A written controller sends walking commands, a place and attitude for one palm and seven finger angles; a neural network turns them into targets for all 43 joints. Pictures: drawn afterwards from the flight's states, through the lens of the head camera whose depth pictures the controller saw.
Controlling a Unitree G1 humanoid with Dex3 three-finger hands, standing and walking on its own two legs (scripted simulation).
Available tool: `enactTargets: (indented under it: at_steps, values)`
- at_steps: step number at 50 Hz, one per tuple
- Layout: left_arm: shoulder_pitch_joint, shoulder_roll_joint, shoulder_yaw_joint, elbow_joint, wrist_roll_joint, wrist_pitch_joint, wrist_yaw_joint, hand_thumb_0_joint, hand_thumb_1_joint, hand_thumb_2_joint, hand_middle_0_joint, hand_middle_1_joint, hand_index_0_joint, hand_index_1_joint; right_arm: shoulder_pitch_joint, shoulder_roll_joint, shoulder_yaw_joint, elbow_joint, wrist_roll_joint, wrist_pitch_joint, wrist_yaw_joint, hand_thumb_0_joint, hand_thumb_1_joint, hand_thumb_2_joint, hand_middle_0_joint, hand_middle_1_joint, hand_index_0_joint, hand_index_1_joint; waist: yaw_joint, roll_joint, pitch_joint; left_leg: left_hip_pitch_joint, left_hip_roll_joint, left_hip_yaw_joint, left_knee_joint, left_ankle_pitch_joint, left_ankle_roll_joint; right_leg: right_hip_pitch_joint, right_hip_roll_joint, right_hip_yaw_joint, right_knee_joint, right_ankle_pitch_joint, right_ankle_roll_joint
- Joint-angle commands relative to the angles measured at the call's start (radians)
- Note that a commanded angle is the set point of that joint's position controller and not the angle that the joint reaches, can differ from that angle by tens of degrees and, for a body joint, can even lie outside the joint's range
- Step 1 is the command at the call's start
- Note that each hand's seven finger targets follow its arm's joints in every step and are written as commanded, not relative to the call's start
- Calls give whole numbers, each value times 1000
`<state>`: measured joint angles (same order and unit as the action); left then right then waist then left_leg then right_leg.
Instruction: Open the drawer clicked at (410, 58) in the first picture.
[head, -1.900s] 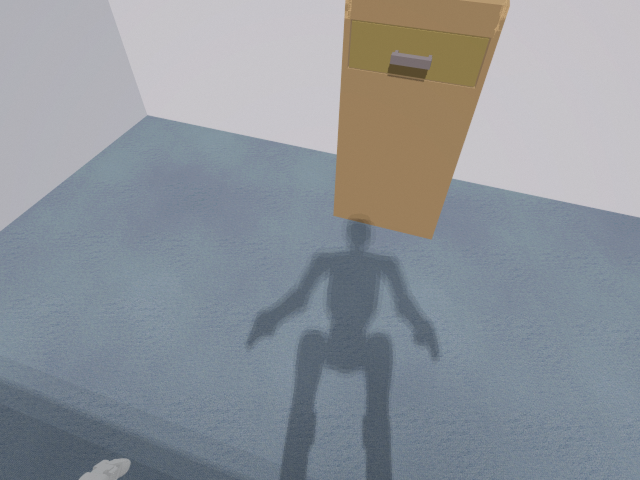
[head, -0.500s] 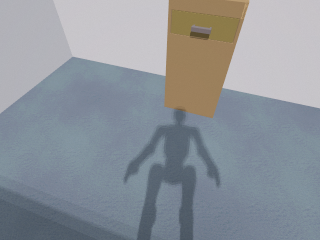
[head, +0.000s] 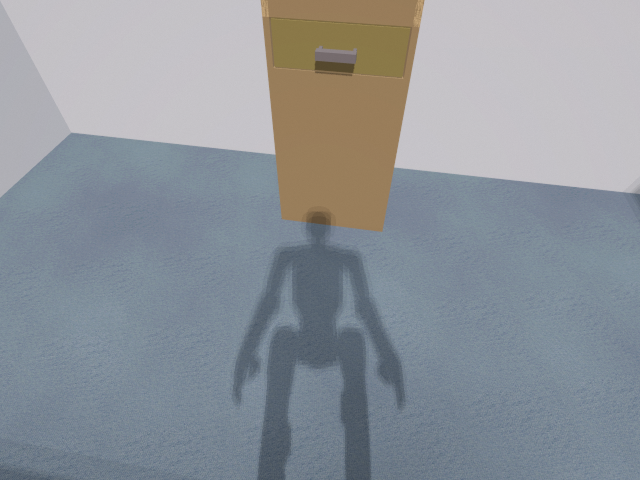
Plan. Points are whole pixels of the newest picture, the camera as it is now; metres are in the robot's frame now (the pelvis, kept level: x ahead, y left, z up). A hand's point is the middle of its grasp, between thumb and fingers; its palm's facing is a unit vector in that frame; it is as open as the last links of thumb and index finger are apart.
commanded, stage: walk to a spot facing it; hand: left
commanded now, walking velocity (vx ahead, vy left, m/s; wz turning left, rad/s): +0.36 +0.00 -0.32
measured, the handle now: (336, 52) +1.23 +0.01 +0.00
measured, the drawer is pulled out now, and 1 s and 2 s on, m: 0.00 0.00 0.00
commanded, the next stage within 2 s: turn to face it in 0.78 s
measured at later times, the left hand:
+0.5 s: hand out of the picture +0.16 +0.17 -0.18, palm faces +0.01 -0.99 -0.14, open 7.3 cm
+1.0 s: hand (266, 268) +0.54 +0.14 -0.16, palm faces -0.33 -0.93 -0.18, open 7.3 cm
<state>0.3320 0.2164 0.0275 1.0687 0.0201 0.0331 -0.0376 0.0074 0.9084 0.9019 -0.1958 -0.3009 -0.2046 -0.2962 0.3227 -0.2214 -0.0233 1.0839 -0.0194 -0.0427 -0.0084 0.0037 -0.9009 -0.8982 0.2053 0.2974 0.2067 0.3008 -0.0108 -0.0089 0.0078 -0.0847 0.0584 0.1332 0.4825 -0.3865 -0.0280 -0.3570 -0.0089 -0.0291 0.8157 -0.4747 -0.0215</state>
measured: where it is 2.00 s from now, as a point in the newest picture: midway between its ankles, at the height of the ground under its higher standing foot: (337, 399)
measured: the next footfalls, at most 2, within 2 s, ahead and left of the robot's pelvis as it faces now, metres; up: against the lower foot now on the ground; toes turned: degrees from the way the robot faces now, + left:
right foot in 0.08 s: +0.10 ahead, -0.11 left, +0.00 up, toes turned -6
left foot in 0.52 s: +0.36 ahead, +0.10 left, +0.00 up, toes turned +2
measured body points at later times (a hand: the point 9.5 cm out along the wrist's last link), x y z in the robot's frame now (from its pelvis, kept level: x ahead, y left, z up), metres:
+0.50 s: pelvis +0.20 +0.00 +0.00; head +0.22 +0.02 +0.45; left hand +0.16 +0.22 -0.16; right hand +0.29 -0.23 -0.14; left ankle +0.32 +0.10 -0.72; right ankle +0.06 -0.11 -0.73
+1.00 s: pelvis +0.39 +0.00 +0.00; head +0.41 +0.00 +0.45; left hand +0.56 +0.19 -0.15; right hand +0.26 -0.19 -0.15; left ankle +0.33 +0.10 -0.73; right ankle +0.46 -0.14 -0.70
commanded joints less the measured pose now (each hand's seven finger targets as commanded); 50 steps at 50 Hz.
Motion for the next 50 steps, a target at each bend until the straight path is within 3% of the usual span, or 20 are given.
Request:
enactTargets:
  at_steps: [1, 2, 3, 4, 5, 8, 12, 21, 22, 24, 25, 26, 27, 28, 31, 33, 37, 43, 47, 50]
  values:
    - [-38, 51, 35, -113, 0, -63, -8, 0, 900, 900, -200, -300, -200, -300, -39, -193, -45, -40, -10, -20, -14, 0, -900, -900, 200, 300, 200, 300, 50, 129, 71, -58, 245, -106, -90, 268, 129, 29, -45, -62, -190, 107, -2]
    - [102, 66, 42, -58, 5, -67, -4, 0, 900, 900, -200, -300, -200, -300, -51, -180, -44, -40, -5, -19, -11, 0, -900, -900, 200, 300, 200, 300, 113, 40, 12, -151, 175, -29, 107, 295, 92, 244, 11, -101, -286, 220, -12]
    - [266, 162, 63, -9, 12, -81, 11, 0, 900, 900, -200, -300, -200, -300, -56, -133, -34, -58, 10, -22, -1, 0, -900, -900, 200, 300, 200, 300, 178, -189, -61, -350, 87, 51, 406, 180, 43, 453, -138, 141, -403, 136, -69]
    - [347, 243, 80, 14, 2, -92, 30, 0, 900, 900, -200, -300, -200, -300, -99, -75, -19, -114, 11, -32, 8, 0, -900, -900, 200, 300, 200, 300, 177, -384, -44, -582, -16, 35, 651, -164, 12, 511, -363, 579, -565, 195, -168]
    - [323, 235, 77, 8, -11, -92, 44, 0, 900, 900, -200, -300, -200, -300, -134, -101, -26, -121, 8, -32, 7, 0, -900, -900, 200, 300, 200, 300, 166, -250, -33, -630, 27, -63, 739, -169, 24, 512, -398, 627, -584, 227, -223]
    - [135, 145, 52, -38, 0, -93, 51, 0, 900, 900, -200, -300, -200, -300, -151, -63, -32, -96, -3, -22, 13, 0, -900, -900, 200, 300, 200, 300, 80, -61, 94, -604, 100, -112, 746, -5, 18, 247, -336, 474, -597, 129, -218]
    - [62, 99, 41, -42, 6, -104, 53, 0, 900, 900, -200, -300, -200, -300, -56, -8, -38, -66, -6, 11, 24, 0, -900, -900, 200, 300, 200, 300, -2, -69, 99, -484, 93, -62, 587, 125, -11, 98, -226, 230, -634, 213, -163]
    - [147, 89, 40, 12, 7, -115, 59, 0, 900, 900, -200, -300, -200, -300, -253, 10, -35, -156, 2, -16, 42, 0, -900, -900, 200, 300, 200, 300, 57, -106, 113, -478, 55, -21, 218, 198, 5, 284, -209, 171, -580, 487, -137]
    - [149, 91, 42, 13, 7, -113, 60, 0, 900, 900, -200, -300, -200, -300, -252, 7, -36, -158, 2, -20, 41, 0, -900, -900, 200, 300, 200, 300, 56, -106, 109, -436, 44, -15, 185, 182, 15, 289, -212, 175, -556, 533, -134]
    - [126, 94, 45, 13, 3, -113, 61, 0, 900, 900, -200, -300, -200, -300, -136, -18, -44, -120, -4, -30, 26, 0, -900, -900, 200, 300, 200, 300, -8, -75, 50, -230, -5, 21, 75, 204, 31, 268, -175, 132, -396, 728, -111]
    - [122, 83, 46, 13, -1, -112, 60, 0, 900, 900, -200, -300, -200, -300, 12, -59, -54, -75, -8, -36, 15, 0, -900, -900, 200, 300, 200, 300, -66, -16, -30, -2, 1, -4, 28, 245, 50, 184, -129, 98, -203, 745, -85]
    - [148, 38, 45, -6, -11, -110, 53, 0, 900, 900, -200, -300, -200, -300, 164, -163, -80, -39, -21, -41, 2, 0, -900, -900, 200, 300, 200, 300, -116, 165, -151, 252, 213, -267, -7, 248, 115, -19, -34, 26, 58, 466, -39]
    - [154, 3, 34, -31, -16, -111, 43, 0, 900, 900, -200, -300, -200, -300, 257, -238, -92, -21, -17, -35, -1, 0, -900, -900, 200, 300, 200, 300, -116, 363, -216, 342, 443, -570, -163, 266, 200, -192, 64, -20, 383, -82, -12]
    - [104, 39, 42, -39, -5, -108, 50, 0, 900, 900, -200, -300, -200, -300, 184, -197, -78, -31, -6, -23, -3, 0, -900, -900, 200, 300, 200, 300, -94, 233, -157, 218, 452, -582, -230, 110, 217, -215, 5, 58, 483, -74, -30]
    - [6, 6, 48, -42, 9, -87, 26, 0, 900, 900, -200, -300, -200, -300, 18, -51, -39, -67, -5, -46, -12, 0, -900, -900, 200, 300, 200, 300, -21, 91, 70, -61, 348, -291, -256, 273, 137, -243, -99, 54, 500, 143, -2]
    - [44, -26, 49, -36, 13, -57, 21, 0, 900, 900, -200, -300, -200, -300, 12, -21, -32, -55, -3, -58, -18, 0, -900, -900, 200, 300, 200, 300, 19, 103, 62, -114, 296, -125, -243, 423, 109, -193, -97, 34, 470, 193, 15]
    - [32, -40, 60, -70, 16, -20, 14, 0, 900, 900, -200, -300, -200, -300, 17, -24, -35, -61, 3, -60, -26, 0, -900, -900, 200, 300, 200, 300, 42, 100, 57, -96, 271, 13, -248, 571, 118, -259, -101, 6, 418, 282, 43]
    - [-135, -25, 56, -140, 10, -5, 3, 0, 900, 900, -200, -300, -200, -300, 46, -61, -42, -52, 0, -39, -28, 0, -900, -900, 200, 300, 200, 300, 7, 151, 84, 1, 262, 118, -181, 746, 130, -269, -92, -68, 115, 322, 55]
    - [-189, -30, 42, -152, 11, -21, 20, 0, 900, 900, -200, -300, -200, -300, 102, -61, -40, -21, -9, -20, -27, 0, -900, -900, 200, 300, 200, 300, -26, 136, 91, 32, 275, 101, -109, 839, 147, -160, -51, -97, -75, 278, 25]
    - [-65, 2, 38, -115, 16, -40, 37, 0, 900, 900, -200, -300, -200, -300, 96, -72, -39, -8, -2, -9, -25, 0, -900, -900, 200, 300, 200, 300, 33, 109, -5, 19, 261, 89, 70, 890, 114, 79, -15, -112, -231, 338, 5]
